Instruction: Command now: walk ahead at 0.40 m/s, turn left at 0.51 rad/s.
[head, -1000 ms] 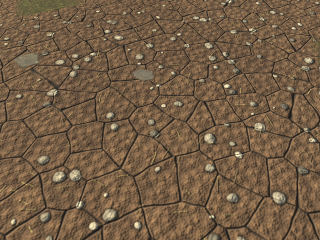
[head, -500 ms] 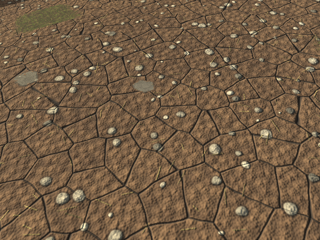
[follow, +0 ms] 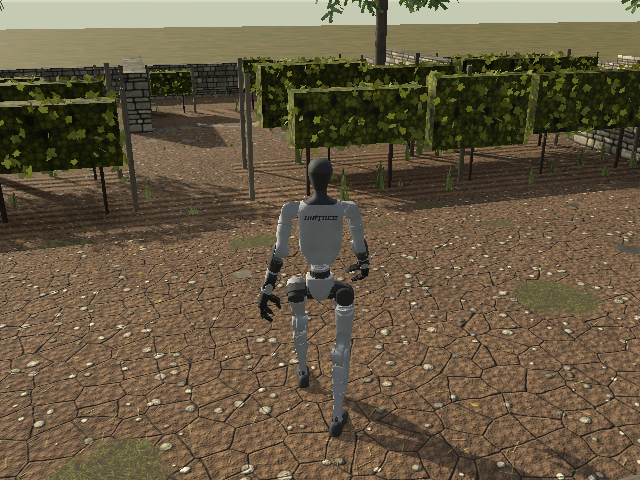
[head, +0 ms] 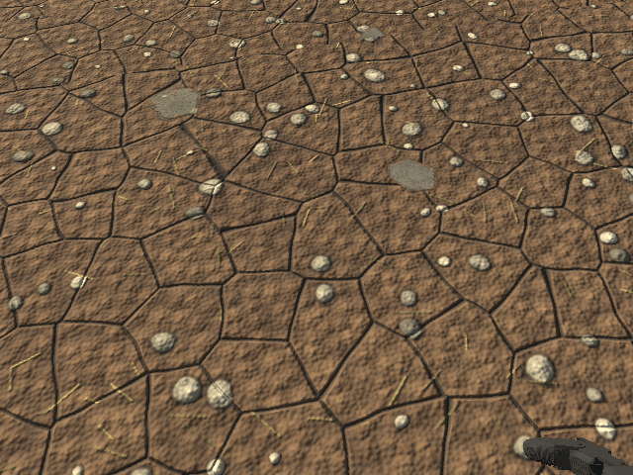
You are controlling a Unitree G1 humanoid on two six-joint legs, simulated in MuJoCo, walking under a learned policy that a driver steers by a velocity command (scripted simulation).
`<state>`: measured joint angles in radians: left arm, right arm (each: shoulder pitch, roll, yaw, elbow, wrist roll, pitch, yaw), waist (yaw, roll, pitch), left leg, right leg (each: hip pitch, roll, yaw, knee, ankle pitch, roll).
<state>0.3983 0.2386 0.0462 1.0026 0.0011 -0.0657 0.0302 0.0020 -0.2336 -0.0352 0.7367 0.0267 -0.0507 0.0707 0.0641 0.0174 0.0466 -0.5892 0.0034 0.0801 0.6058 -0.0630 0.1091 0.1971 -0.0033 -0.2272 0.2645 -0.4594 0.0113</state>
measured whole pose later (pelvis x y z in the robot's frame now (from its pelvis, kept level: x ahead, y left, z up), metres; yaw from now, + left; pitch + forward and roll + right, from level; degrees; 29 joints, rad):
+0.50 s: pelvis +0.19 +0.00 +0.02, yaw +18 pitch +3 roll +0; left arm 0.09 0.28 0.04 0.74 0.00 -0.04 0.03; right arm 0.22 -0.31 -0.08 0.70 0.02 0.04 -0.03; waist -0.04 -0.01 0.01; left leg -0.30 -0.16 -0.20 0.53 -0.27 0.07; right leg -0.47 0.02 0.13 0.59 -0.19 0.08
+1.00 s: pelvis +0.21 +0.02 +0.01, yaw +35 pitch +1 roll -1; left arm 0.14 0.31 0.07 0.74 0.01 0.01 0.02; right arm 0.19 -0.29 -0.07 0.61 -0.01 0.06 0.00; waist 0.02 -0.04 0.05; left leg -0.31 -0.01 0.00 0.58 -0.31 0.03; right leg -0.39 -0.10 -0.07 0.74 -0.44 0.05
